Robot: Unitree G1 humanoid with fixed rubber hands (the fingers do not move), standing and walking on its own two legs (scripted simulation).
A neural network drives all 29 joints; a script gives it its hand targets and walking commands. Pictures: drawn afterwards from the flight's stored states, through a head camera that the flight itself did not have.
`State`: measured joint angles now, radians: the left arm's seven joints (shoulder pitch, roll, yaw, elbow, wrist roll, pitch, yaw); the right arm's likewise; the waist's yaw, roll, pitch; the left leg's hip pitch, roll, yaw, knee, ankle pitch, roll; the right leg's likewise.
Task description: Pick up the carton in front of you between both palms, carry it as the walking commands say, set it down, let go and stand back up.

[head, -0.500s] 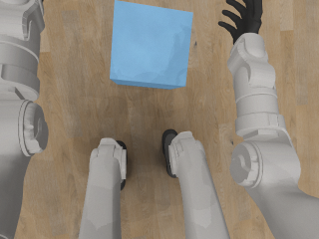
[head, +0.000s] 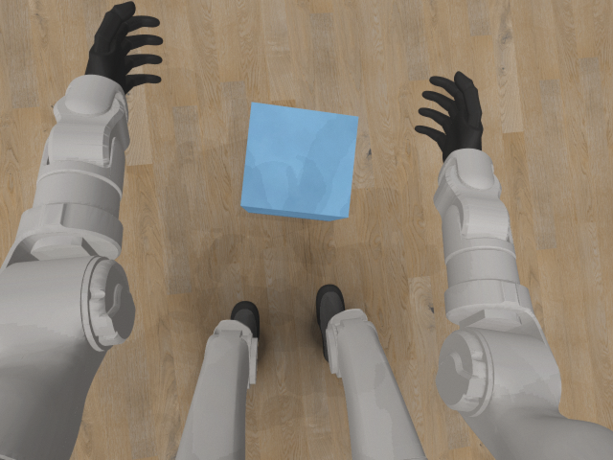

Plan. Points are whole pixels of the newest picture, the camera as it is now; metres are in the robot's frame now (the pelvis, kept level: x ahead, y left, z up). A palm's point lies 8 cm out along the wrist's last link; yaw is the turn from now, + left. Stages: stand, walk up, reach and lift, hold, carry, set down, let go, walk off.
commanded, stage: let go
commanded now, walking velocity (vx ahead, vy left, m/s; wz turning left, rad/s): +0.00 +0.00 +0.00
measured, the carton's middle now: (296, 170) +0.50 -0.04 -0.53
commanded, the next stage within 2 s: stand in 1.26 s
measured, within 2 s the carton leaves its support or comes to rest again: neither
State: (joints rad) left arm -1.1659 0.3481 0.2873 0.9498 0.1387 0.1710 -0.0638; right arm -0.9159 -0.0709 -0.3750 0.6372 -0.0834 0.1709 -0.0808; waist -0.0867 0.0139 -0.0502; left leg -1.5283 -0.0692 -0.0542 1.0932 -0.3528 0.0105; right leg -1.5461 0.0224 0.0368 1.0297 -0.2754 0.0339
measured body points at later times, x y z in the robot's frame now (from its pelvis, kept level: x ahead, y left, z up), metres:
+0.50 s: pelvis +0.06 -0.02 +0.09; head +0.21 -0.02 +0.52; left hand +0.37 +0.20 -0.01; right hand +0.31 -0.26 +0.00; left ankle +0.05 +0.10 -0.62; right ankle +0.08 -0.13 -0.62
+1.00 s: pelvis +0.08 -0.01 +0.12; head +0.10 -0.01 +0.57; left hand +0.25 +0.23 +0.05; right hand +0.26 -0.24 +0.04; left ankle +0.05 +0.10 -0.62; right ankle +0.08 -0.13 -0.62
